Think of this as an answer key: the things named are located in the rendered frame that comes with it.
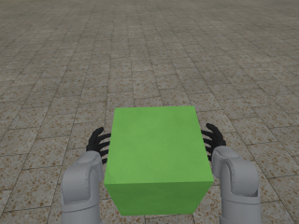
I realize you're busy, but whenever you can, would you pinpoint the robot right forearm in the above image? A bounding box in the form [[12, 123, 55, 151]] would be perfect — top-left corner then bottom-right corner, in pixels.
[[211, 146, 263, 224]]

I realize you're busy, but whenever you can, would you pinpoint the robot right hand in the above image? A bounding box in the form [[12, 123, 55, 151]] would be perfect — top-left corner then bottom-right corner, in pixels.
[[201, 123, 226, 161]]

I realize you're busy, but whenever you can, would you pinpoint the robot left hand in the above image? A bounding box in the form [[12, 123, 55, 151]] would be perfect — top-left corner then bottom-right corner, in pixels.
[[86, 127, 111, 164]]

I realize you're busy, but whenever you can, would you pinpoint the carton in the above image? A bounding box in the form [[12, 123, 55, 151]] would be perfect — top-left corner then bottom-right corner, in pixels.
[[104, 105, 214, 216]]

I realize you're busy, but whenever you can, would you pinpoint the robot left forearm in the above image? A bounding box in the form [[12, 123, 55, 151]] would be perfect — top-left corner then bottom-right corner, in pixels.
[[61, 150, 104, 224]]

